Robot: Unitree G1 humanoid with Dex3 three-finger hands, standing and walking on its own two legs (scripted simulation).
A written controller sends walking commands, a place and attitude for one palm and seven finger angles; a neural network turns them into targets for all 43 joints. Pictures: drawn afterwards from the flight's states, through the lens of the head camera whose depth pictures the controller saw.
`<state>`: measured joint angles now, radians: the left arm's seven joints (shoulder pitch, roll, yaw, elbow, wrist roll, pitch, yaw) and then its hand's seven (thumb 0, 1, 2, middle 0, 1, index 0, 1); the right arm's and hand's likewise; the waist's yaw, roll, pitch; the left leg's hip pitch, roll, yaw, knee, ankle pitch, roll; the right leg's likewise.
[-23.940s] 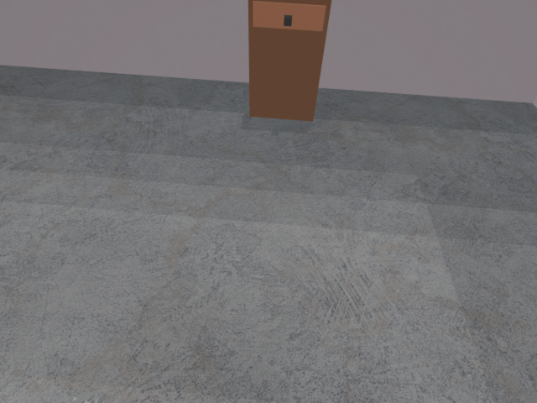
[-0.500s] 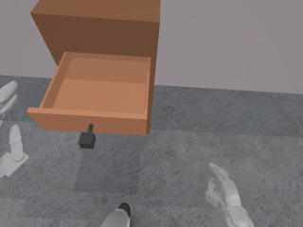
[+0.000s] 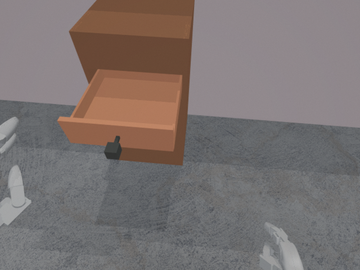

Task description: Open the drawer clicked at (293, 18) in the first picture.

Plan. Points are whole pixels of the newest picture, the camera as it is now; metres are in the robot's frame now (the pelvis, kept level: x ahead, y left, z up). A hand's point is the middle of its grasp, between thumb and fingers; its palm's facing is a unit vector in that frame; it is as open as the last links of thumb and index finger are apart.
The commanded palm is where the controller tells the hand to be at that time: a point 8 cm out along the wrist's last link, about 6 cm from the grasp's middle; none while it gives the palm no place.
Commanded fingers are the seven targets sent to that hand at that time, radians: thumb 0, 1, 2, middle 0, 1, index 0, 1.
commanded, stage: stop stepping back and stand still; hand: left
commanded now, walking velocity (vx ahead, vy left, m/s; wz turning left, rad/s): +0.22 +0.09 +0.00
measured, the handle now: (114, 146) +0.51 +0.24 -0.13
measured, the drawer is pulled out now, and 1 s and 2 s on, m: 0.30 0.30 0.30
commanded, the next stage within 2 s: let the arm hang, fingers relaxed in 0.36 s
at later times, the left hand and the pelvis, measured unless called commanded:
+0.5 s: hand (27, 214) +0.19 +0.25 +0.13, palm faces +0.33 -0.83 -0.45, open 7.4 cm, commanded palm none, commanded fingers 0.00 0.90 0.90 -0.20 -0.30 -0.20 -0.30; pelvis -0.01 +0.01 +0.00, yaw +1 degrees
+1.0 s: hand out of the picture -0.04 +0.20 -0.17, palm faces +0.04 -0.97 -0.23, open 7.2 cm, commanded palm none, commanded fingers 0.00 0.90 0.90 -0.20 -0.30 -0.20 -0.30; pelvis -0.01 +0.01 +0.01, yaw +1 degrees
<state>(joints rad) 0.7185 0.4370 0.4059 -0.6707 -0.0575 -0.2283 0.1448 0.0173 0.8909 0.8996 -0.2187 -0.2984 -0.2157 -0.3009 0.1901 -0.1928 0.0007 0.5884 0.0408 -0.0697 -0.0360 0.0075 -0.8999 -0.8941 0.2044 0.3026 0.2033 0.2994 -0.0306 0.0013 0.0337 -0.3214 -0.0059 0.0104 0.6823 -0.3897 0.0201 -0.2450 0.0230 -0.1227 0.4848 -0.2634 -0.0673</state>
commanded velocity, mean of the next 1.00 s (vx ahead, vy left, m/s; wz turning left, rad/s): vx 0.04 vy -0.01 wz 0.00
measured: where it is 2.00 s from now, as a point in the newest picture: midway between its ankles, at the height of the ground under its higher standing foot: outside the picture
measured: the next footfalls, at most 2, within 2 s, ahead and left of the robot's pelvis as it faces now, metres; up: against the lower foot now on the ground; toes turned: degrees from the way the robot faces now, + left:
none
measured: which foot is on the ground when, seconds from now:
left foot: down 0.00-1.00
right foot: down 0.00-1.00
